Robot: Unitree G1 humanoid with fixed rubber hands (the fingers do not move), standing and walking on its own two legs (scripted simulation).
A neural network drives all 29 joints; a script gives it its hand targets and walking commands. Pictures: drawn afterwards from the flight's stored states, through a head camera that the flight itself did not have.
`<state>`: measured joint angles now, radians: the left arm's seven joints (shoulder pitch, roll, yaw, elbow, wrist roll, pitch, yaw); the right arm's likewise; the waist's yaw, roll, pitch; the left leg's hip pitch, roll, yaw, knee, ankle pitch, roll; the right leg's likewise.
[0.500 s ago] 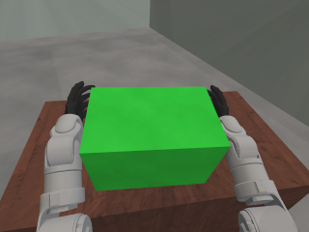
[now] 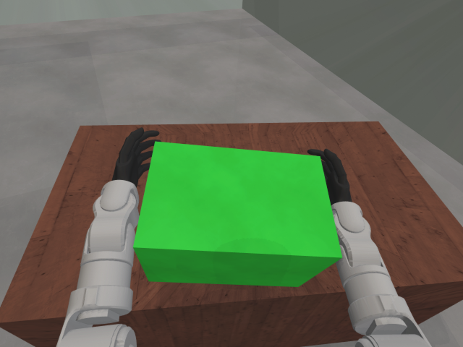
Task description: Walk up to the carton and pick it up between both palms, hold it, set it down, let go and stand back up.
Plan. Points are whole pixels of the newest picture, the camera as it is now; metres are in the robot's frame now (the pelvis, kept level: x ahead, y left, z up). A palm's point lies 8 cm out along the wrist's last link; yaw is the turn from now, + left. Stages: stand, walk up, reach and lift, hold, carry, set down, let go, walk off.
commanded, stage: set down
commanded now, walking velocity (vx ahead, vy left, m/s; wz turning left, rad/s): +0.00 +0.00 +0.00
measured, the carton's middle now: (232, 220) +0.31 +0.01 +0.08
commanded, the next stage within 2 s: none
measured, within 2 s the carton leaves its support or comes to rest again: neither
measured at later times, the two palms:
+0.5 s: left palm (130, 182) +0.37 +0.18 +0.10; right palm (329, 198) +0.35 -0.17 +0.09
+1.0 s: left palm (140, 191) +0.39 +0.18 +0.06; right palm (325, 209) +0.36 -0.18 +0.05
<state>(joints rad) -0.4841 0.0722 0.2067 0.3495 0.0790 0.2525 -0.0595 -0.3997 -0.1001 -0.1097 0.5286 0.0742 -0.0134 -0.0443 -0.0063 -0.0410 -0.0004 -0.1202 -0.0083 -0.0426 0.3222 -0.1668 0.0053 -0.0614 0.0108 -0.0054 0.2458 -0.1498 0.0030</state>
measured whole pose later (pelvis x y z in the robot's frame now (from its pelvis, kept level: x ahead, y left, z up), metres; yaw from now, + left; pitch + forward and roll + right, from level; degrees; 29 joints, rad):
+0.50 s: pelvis +0.01 +0.00 +0.00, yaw +0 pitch -1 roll -1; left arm -0.49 0.08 0.22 0.49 0.10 0.15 -0.08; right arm -0.40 -0.08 -0.12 0.62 0.02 -0.08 -0.05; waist 0.00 -0.04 0.00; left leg -0.13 0.00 -0.04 0.33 -0.18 0.01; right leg -0.06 0.01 -0.01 0.23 -0.15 0.00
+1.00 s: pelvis +0.01 +0.00 +0.00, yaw -2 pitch +4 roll -1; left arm -0.63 0.11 0.24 0.94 0.13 -0.18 -0.06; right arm -0.48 -0.05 -0.27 0.87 -0.14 -0.28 -0.03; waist 0.03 -0.03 -0.03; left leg -0.23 0.01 0.00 0.31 -0.16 0.01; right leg -0.18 0.01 0.01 0.23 -0.13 0.00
